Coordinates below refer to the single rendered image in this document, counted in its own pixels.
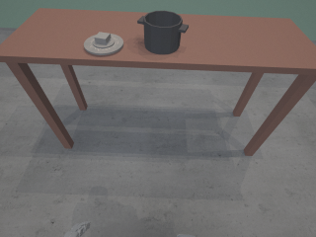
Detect pot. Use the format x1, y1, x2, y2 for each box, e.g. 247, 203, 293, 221
137, 10, 189, 55

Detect table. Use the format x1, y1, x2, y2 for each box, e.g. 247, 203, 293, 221
0, 8, 316, 156

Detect lid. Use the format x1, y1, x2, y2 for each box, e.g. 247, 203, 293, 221
84, 34, 123, 55

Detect knob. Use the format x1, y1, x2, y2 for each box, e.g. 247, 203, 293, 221
94, 32, 111, 43

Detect left robot hand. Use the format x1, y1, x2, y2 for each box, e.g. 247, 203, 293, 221
63, 221, 91, 237

